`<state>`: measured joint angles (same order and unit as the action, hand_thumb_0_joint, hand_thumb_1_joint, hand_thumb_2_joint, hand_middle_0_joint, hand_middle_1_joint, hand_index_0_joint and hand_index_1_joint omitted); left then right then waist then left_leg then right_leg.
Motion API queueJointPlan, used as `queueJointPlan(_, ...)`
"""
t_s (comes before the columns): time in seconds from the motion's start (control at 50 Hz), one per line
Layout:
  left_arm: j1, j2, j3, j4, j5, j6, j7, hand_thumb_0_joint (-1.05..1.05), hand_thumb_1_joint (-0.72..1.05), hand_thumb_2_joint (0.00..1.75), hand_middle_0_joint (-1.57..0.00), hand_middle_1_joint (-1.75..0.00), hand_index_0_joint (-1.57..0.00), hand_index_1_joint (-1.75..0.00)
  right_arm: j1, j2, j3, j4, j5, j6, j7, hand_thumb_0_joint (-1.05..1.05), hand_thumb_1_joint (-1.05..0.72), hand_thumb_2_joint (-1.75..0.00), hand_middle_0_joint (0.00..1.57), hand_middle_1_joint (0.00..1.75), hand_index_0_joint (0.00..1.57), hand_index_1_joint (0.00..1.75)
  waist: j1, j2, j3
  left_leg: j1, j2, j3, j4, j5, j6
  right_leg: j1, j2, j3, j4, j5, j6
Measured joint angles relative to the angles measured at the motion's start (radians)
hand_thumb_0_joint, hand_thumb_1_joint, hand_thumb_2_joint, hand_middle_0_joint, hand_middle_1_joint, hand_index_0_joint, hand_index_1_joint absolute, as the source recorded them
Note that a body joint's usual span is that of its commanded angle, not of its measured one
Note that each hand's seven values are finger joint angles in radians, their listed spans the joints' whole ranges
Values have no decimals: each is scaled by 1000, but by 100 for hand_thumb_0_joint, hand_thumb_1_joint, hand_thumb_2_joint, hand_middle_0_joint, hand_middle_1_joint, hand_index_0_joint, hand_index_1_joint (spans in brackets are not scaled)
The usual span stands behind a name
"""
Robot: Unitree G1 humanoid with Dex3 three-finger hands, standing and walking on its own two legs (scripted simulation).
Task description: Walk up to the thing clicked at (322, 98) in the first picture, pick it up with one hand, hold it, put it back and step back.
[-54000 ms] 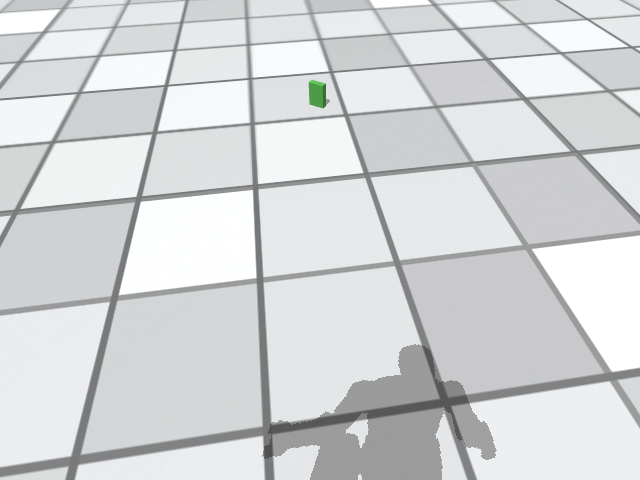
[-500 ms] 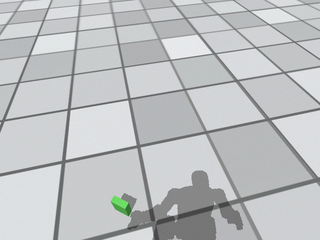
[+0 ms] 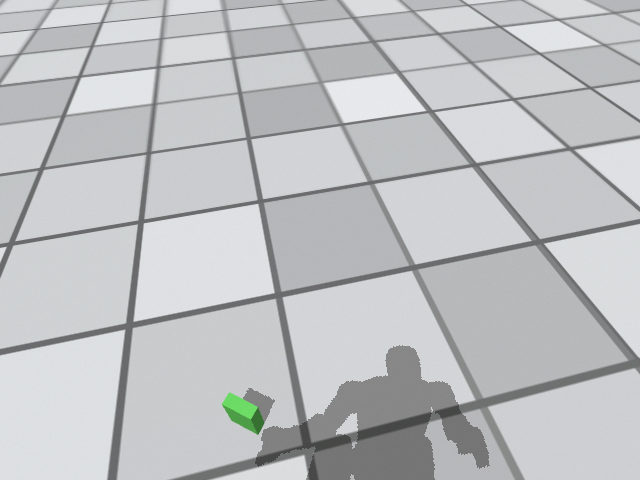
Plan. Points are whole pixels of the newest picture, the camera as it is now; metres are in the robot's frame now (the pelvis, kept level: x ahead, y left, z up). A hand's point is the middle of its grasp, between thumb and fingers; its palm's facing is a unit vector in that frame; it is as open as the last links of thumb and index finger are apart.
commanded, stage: stand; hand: left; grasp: from above
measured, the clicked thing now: (244, 414) +0.44 +0.27 -0.71
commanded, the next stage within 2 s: step back in 0.10 s
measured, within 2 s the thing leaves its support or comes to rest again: neither
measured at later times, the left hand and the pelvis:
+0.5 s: hand out of the picture +0.09 +0.32 -0.19, palm faces +0.00 -0.93 -0.36, open 7.4 cm; pelvis -0.06 +0.05 -0.02, yaw +1 degrees
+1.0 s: hand out of the picture -0.05 +0.32 -0.16, palm faces -0.06 -0.91 -0.41, open 7.4 cm; pelvis -0.15 +0.06 -0.02, yaw -4 degrees
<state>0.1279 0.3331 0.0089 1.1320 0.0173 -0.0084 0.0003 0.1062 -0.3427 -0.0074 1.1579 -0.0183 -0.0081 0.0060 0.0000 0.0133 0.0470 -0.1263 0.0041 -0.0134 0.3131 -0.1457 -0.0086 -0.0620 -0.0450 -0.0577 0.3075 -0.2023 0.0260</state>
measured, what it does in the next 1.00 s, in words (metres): walks backwards: left foot, then right foot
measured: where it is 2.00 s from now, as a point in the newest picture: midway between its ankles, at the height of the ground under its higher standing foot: outside the picture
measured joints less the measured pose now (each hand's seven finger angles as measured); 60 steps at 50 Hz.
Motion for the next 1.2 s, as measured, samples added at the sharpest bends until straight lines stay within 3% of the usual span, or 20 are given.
queueJointPlan(0.12,2,1,6,-7,-4,2,-2,1,90,90,-20,-30,-20,-29,1,-3,-1,-6,0,5,3,0,-90,-90,20,30,20,30,-2,-1,0,-14,2,-2,15,-4,-1,-11,2,-2,11,-3,-2)
queueJointPlan(0.24,-31,11,46,-79,-16,18,4,1,90,89,-20,-30,-21,-30,-35,-37,-27,-81,13,31,8,0,-90,-90,20,30,20,30,-11,20,91,-144,9,-15,212,-55,21,-100,11,-11,126,-31,-10)
queueJointPlan(0.3,-42,17,56,-115,0,33,7,1,90,89,-20,-30,-21,-30,-27,-56,-43,-117,12,49,11,0,-90,-90,20,30,20,30,-7,10,114,-204,-27,-14,395,-217,45,-149,-11,0,194,-53,-4)
queueJointPlan(0.34,-47,25,58,-138,6,41,8,1,90,89,-20,-30,-21,-30,-9,-62,-50,-137,14,56,14,0,-90,-90,20,30,20,30,-11,-5,114,-211,-44,-9,451,-272,57,-182,-31,6,234,-66,5)
queueJointPlan(0.36,-51,32,57,-150,7,45,9,1,90,89,-20,-30,-21,-30,3,-64,-52,-146,14,55,15,0,-90,-90,20,30,20,30,-15,-12,112,-200,-44,-5,437,-252,61,-200,-40,7,257,-75,12)
queueJointPlan(0.38,-56,38,56,-162,6,48,10,1,90,89,-20,-30,-21,-30,18,-67,-54,-153,14,52,16,0,-90,-90,20,30,20,30,-19,-14,108,-180,-36,-1,386,-170,61,-220,-44,5,285,-87,21)
queueJointPlan(0.4,-65,43,55,-174,2,53,10,1,90,89,-20,-30,-21,-30,28,-68,-58,-158,9,47,14,0,-90,-90,20,30,20,30,-22,-18,107,-167,-38,-3,354,-193,57,-247,-50,8,324,-99,15)
queueJointPlan(0.42,-84,52,58,-184,-5,59,13,1,90,89,-20,-30,-21,-30,31,-60,-62,-160,2,44,10,0,-90,-90,20,30,20,30,-20,-35,121,-170,-51,3,357,-211,62,-274,-42,52,384,-149,-4)
queueJointPlan(0.48,-114,66,62,-216,-11,73,28,1,90,90,-20,-30,-20,-29,39,-27,-55,-174,-8,40,6,0,-90,-90,20,30,20,30,-19,-63,156,-169,-61,12,334,-187,76,-345,58,177,596,-320,-44)
queueJointPlan(0.52,-113,63,57,-228,-15,76,32,1,90,90,-20,-30,-20,-29,44,-13,-51,-185,-10,43,0,0,-90,-90,20,30,20,30,-28,-63,157,-165,-59,10,286,-151,80,-378,113,206,700,-333,-54)
queueJointPlan(0.58,-89,53,50,-243,-18,75,29,1,90,90,-20,-30,-20,-29,40,-4,-50,-206,-12,46,-16,0,-90,-90,20,30,20,30,-23,-61,153,-153,-62,32,229,-111,88,-394,137,213,773,-276,-49)
queueJointPlan(0.72,-15,40,52,-242,-7,79,25,1,90,90,-20,-30,-20,-29,6,13,-51,-271,-5,34,-31,0,-90,-90,20,30,20,30,-19,-52,153,-158,-73,96,244,-100,108,-295,102,188,621,-257,-17)
queueJointPlan(0.82,13,37,62,-240,3,73,12,1,90,90,-20,-30,-20,-29,-18,6,-46,-288,-6,37,-21,0,-90,-90,21,30,20,30,-12,-27,147,-199,-60,127,299,-102,107,-226,73,137,472,-247,-32)
queueJointPlan(0.86,25,34,66,-241,7,66,6,1,90,90,-20,-30,-20,-29,-23,-4,-45,-285,-5,41,-16,0,-90,-90,21,30,20,30,-5,-9,137,-222,-46,133,323,-102,101,-191,68,117,386,-192,-46)
queueJointPlan(0.92,46,16,65,-247,15,54,-3,1,90,90,-20,-30,-20,-29,-20,-25,-52,-268,4,51,-12,0,-90,-90,21,30,20,30,-12,48,127,-249,-21,84,356,-130,70,-179,100,80,342,-149,-53)
queueJointPlan(0.98,65,29,66,-271,22,54,-4,1,90,89,-20,-30,-21,-30,-2,-21,-52,-256,9,58,-9,0,-90,-90,20,30,20,30,19,-4,111,-307,-99,2,590,-322,27,-201,67,103,334,-127,-68)
queueJointPlan(1.06,56,18,67,-295,20,53,6,1,90,89,-20,-30,-21,-30,33,-49,-48,-261,15,47,-10,0,-90,-90,20,30,20,30,24,-22,96,-321,-141,-106,773,-329,12,-226,42,101,263,-58,-55)
queueJointPlan(1.12,35,8,61,-330,24,50,9,1,90,89,-20,-30,-21,-30,54,-76,-46,-268,18,41,-22,0,-90,-90,20,30,20,30,20,-13,105,-270,-112,-115,714,-343,-2,-257,38,87,253,-27,-47)
queueJointPlan(1.2,-2,10,51,-375,20,55,8,1,90,89,-20,-30,-21,-30,68,-85,-48,-272,10,34,-29,0,-90,-90,20,30,20,30,2,-11,129,-167,-45,-61,439,-304,-3,-306,23,49,308,-26,-31)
